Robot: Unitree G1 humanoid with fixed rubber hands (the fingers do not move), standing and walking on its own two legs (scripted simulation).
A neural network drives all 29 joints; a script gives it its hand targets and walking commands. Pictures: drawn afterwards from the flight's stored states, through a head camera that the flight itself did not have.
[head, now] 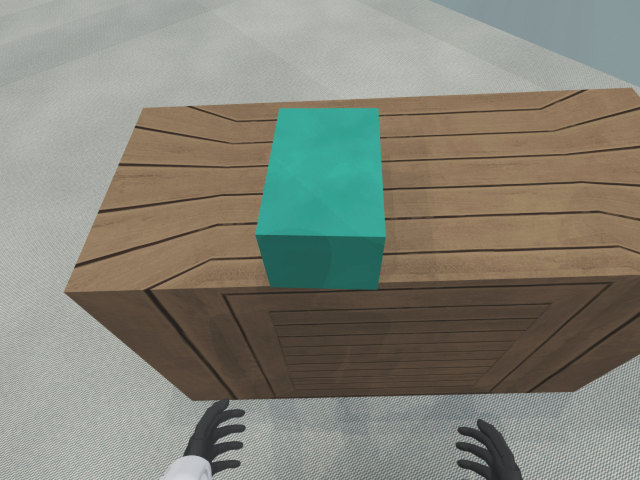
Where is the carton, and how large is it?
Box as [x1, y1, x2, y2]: [255, 108, 385, 289]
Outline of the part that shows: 279,108 255,233 270,286 376,289 385,238 377,108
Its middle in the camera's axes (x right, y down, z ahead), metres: +0.01 -0.08 +0.65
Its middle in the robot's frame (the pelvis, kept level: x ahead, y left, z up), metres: +0.54 +0.06 -0.01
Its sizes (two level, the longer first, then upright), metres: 0.281 0.174 0.142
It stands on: a pedestal, 0.70 m high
